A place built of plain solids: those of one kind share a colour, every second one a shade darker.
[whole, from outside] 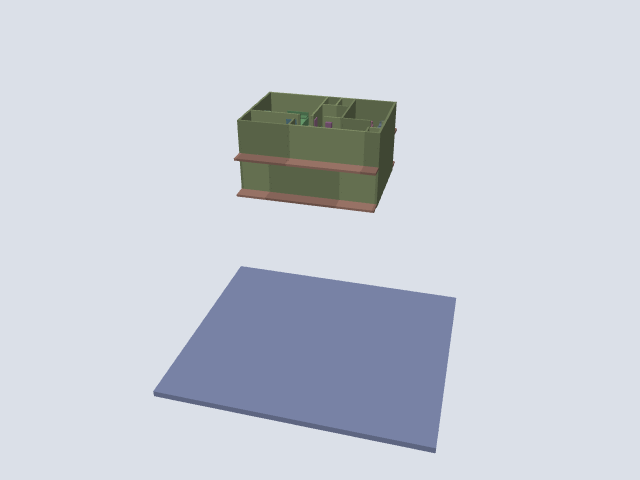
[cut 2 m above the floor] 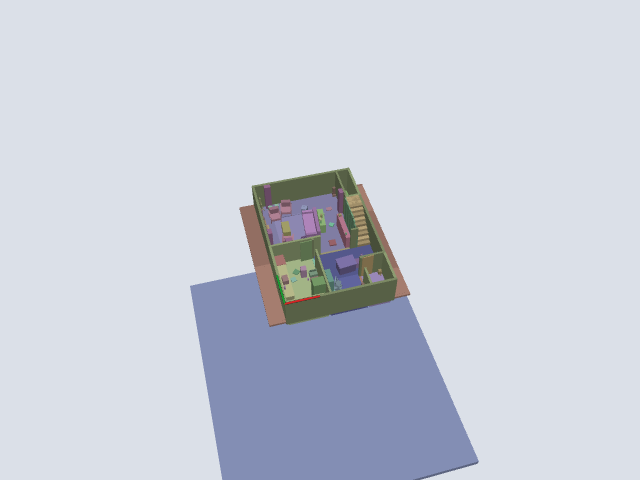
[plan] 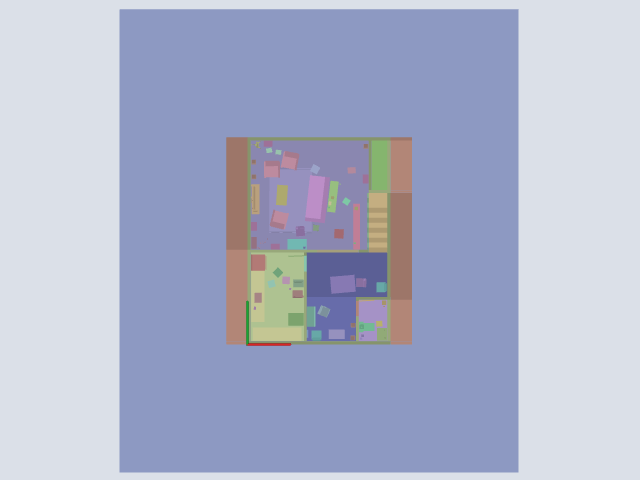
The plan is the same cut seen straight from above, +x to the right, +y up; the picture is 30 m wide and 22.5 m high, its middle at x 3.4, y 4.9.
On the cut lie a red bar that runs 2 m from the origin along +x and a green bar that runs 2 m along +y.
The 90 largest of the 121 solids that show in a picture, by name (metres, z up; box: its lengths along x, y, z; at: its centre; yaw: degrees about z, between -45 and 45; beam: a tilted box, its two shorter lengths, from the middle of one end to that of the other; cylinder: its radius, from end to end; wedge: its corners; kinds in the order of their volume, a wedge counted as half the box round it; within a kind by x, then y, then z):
{
 "under_1": {"box": [18.71, 21.72, 0.5], "at": [3.35, 4.86, -15.54]},
 "wall_1": {"box": [0.16, 4.15, 2.74], "at": [0.08, 2.23, 1.07]},
 "wall_2": {"box": [0.16, 4.38, 2.35], "at": [0.08, 2.35, 3.86]},
 "wall_3": {"box": [0.16, 0.91, 2.35], "at": [0.08, 5.12, 3.86]},
 "wall_4": {"box": [0.16, 0.9, 2.35], "at": [0.08, 6.16, 3.86]},
 "wall_5": {"box": [0.16, 5.12, 2.74], "at": [0.08, 7.0, 1.07]},
 "wall_6": {"box": [0.16, 2.82, 2.35], "at": [0.08, 8.15, 3.86]},
 "wall_7": {"box": [1.96, 0.13, 2.35], "at": [0.98, 5.64, 3.86]},
 "wall_8": {"box": [3.26, 0.13, 2.74], "at": [1.63, 4.38, 1.07]},
 "wall_9": {"box": [0.13, 0.91, 2.35], "at": [1.9, 5.12, 3.86]},
 "wall_10": {"box": [0.13, 0.9, 2.35], "at": [1.9, 6.16, 3.86]},
 "wall_11": {"box": [4.51, 0.13, 2.35], "at": [2.25, 4.61, 3.86]},
 "wall_12": {"box": [4.51, 0.13, 2.35], "at": [2.25, 6.67, 3.86]},
 "wall_13": {"box": [0.13, 3.26, 2.74], "at": [2.71, 1.79, 1.07]},
 "wall_14": {"box": [6.71, 0.16, 5.34], "at": [3.35, 0.08, 2.37]},
 "wall_15": {"box": [6.71, 0.16, 5.34], "at": [3.35, 9.64, 2.37]},
 "wall_16": {"box": [0.13, 3.35, 2.35], "at": [4.45, 1.84, 3.86]},
 "wall_17": {"box": [0.13, 1.16, 2.35], "at": [4.45, 6.03, 3.86]},
 "wall_18": {"box": [0.13, 1.93, 2.35], "at": [4.45, 7.71, 3.86]},
 "wall_19": {"box": [0.13, 1.16, 2.74], "at": [5.16, 0.74, 1.07]},
 "wall_20": {"box": [0.48, 0.13, 2.74], "at": [5.45, 4.38, 1.07]},
 "wall_21": {"box": [0.13, 2.32, 2.74], "at": [5.75, 8.4, 1.07]},
 "wall_22": {"box": [0.13, 0.72, 2.35], "at": [5.75, 9.2, 3.86]},
 "wall_23": {"box": [1.62, 0.13, 2.74], "at": [5.9, 2.17, 1.07]},
 "wall_24": {"box": [1.4, 0.13, 2.35], "at": [6.01, 3.58, 3.86]},
 "wall_25": {"box": [1.02, 0.13, 2.74], "at": [6.2, 7.17, 1.07]},
 "wall_26": {"box": [1.02, 0.13, 2.35], "at": [6.2, 8.78, 3.86]},
 "wall_27": {"box": [0.16, 1.94, 2.74], "at": [6.63, 1.13, 1.07]},
 "wall_28": {"box": [0.16, 3.35, 2.35], "at": [6.63, 1.84, 3.86]},
 "wall_29": {"box": [0.16, 4.88, 2.74], "at": [6.63, 4.67, 1.07]},
 "wall_30": {"box": [0.16, 5.07, 2.35], "at": [6.63, 6.18, 3.86]},
 "wall_31": {"box": [0.16, 2.32, 2.74], "at": [6.63, 8.4, 1.07]},
 "wall_32": {"box": [0.16, 0.72, 2.35], "at": [6.63, 9.2, 3.86]},
 "stair_1": {"box": [0.86, 2.8, 0.51], "at": [6.12, 5.71, -0.05]},
 "stair_2": {"box": [0.86, 2.57, 0.71], "at": [6.12, 5.83, 0.06]},
 "stair_3": {"box": [0.86, 2.33, 0.92], "at": [6.12, 5.94, 0.16]},
 "stair_4": {"box": [0.86, 2.1, 1.13], "at": [6.12, 6.06, 0.26]},
 "stair_5": {"box": [0.86, 1.87, 1.33], "at": [6.12, 6.18, 0.37]},
 "stair_6": {"box": [0.86, 1.63, 1.54], "at": [6.12, 6.29, 0.47]},
 "stair_7": {"box": [0.86, 1.4, 1.75], "at": [6.12, 6.41, 0.57]},
 "stair_8": {"box": [0.86, 1.17, 1.96], "at": [6.12, 6.53, 0.68]},
 "stair_9": {"box": [0.86, 0.93, 2.16], "at": [6.12, 6.64, 0.78]},
 "stair_10": {"box": [0.86, 0.7, 2.37], "at": [6.12, 6.76, 0.88]},
 "stair_11": {"box": [0.86, 0.23, 2.78], "at": [6.12, 6.99, 1.09]},
 "floor_living_1": {"box": [5.53, 5.12, 0.5], "at": [2.92, 7.0, -0.44]},
 "floor_dining_1": {"box": [2.31, 2.07, 0.69], "at": [3.94, 1.2, -0.35]},
 "floor_dining_2": {"box": [3.77, 2.08, 0.69], "at": [4.67, 3.27, -0.35]},
 "floor_kitchen_1": {"box": [2.49, 4.15, 0.69], "at": [1.41, 2.23, -0.35]},
 "upper_floor_next_1": {"box": [1.0, 4.15, 0.16], "at": [-0.5, 2.23, -0.08]},
 "upper_floor_next_2": {"box": [1.0, 5.12, 0.16], "at": [-0.5, 7.0, -0.08]},
 "upper_floor_next_3": {"box": [1.0, 1.94, 0.16], "at": [7.21, 1.13, -0.08]},
 "upper_floor_next_4": {"box": [1.0, 3.35, 0.16], "at": [7.21, 1.84, 2.61]},
 "upper_floor_next_5": {"box": [1.0, 4.88, 0.16], "at": [7.21, 4.67, -0.08]},
 "upper_floor_next_6": {"box": [1.0, 5.07, 0.16], "at": [7.21, 6.18, 2.61]},
 "upper_floor_next_7": {"box": [1.0, 2.32, 0.16], "at": [7.21, 8.4, -0.08]},
 "upper_floor_next_8": {"box": [1.0, 0.72, 0.16], "at": [7.21, 9.2, 2.61]},
 "floor_wc_1": {"box": [1.33, 1.94, 0.69], "at": [5.88, 1.13, -0.35]},
 "double_bed_1": {"box": [0.07, 1.67, 1.05], "at": [0.2, 2.28, 3.21]},
 "double_bed_2": {"box": [2.23, 1.7, 0.4], "at": [1.28, 2.28, 3.19]},
 "billy_1": {"box": [0.28, 0.42, 2.02], "at": [0.31, 5.54, 0.82]},
 "billy_2": {"box": [0.42, 0.28, 2.02], "at": [0.97, 9.41, 0.82]},
 "billy_3": {"box": [0.42, 0.28, 2.02], "at": [1.3, 4.59, 0.82]},
 "billy_4": {"box": [0.28, 0.42, 2.02], "at": [4.66, 5.82, 3.7]},
 "billy_5": {"box": [0.28, 0.42, 2.02], "at": [5.54, 7.76, 0.82]},
 "sofa_1": {"box": [0.93, 2.16, 0.34], "at": [3.27, 6.81, 0.09], "yaw": -6.4},
 "sofa_2": {"box": [0.23, 2.16, 0.39], "at": [3.63, 6.77, 0.45], "yaw": -6.4},
 "floor_store_1": {"box": [0.73, 2.32, 0.5], "at": [6.18, 8.4, -0.44]},
 "bookcase_1": {"box": [0.31, 2.14, 1.15], "at": [5.12, 5.53, 0.38]},
 "fridge_flat_1": {"box": [0.73, 0.6, 1.66], "at": [2.27, 1.18, 0.83]},
 "kitchen_table_1": {"box": [1.06, 0.71, 0.72], "at": [4.47, 2.83, 0.36], "yaw": 4.9},
 "rug_1": {"box": [2.0, 2.9, 0.08], "at": [2.02, 6.75, -0.22], "yaw": -0.3},
 "range_flat_1": {"box": [0.65, 0.76, 0.94], "at": [0.49, 3.84, 0.47]},
 "armchair_frame_1": {"box": [0.63, 0.74, 0.18], "at": [1.15, 8.21, 0.12], "yaw": 0.5},
 "armchair_frame_2": {"box": [0.62, 0.26, 0.41], "at": [1.15, 8.49, 0.42], "yaw": 0.5},
 "armchair_frame_3": {"box": [0.62, 0.26, 0.41], "at": [1.42, 5.59, 0.42], "yaw": -14.3},
 "armchair_frame_4": {"box": [0.63, 0.74, 0.18], "at": [1.49, 5.86, 0.12], "yaw": -14.3},
 "armchair_frame_5": {"box": [0.63, 0.74, 0.18], "at": [2.0, 8.62, 0.12], "yaw": -11.2},
 "armchair_frame_6": {"box": [0.62, 0.26, 0.41], "at": [2.06, 8.89, 0.42], "yaw": -11.2},
 "cube_shelf_1": {"box": [0.39, 1.46, 0.76], "at": [4.0, 6.93, 0.19], "yaw": -6.4},
 "china_cabinet_1": {"box": [0.33, 0.95, 1.07], "at": [2.96, 1.31, 1.36]},
 "trunk_1": {"box": [0.5, 0.95, 0.42], "at": [1.62, 7.0, 0.02], "yaw": -3.9},
 "floor_gap_platform_living_1": {"box": [1.95, 0.13, 0.69], "at": [4.24, 4.38, -0.35]},
 "bar_stool_1": {"box": [0.35, 0.35, 0.74], "at": [1.81, 3.01, 0.37], "yaw": -3.3},
 "laundry_basket_1": {"box": [0.37, 0.37, 0.6], "at": [3.17, 8.22, 0.11], "yaw": -27.8},
 "leaf_kitchen_door_1": {"box": [0.74, 0.05, 1.98], "at": [2.28, 4.15, 0.99], "yaw": 2.0},
 "leaf_wc_door_1": {"box": [0.72, 0.05, 1.98], "at": [5.58, 2.06, 0.99], "yaw": 3.0},
 "floor_gap_kitchen_door_1": {"box": [0.13, 0.74, 0.69], "at": [2.71, 3.79, -0.35]},
 "combo_amp_1": {"box": [0.26, 0.55, 0.46], "at": [0.3, 4.76, 0.04]},
 "small_desk_1": {"box": [0.9, 0.5, 0.13], "at": [2.33, 4.7, 0.49]},
 "counter_run_1": {"box": [0.64, 2.41, 0.038], "at": [0.49, 2.25, 0.9]}
}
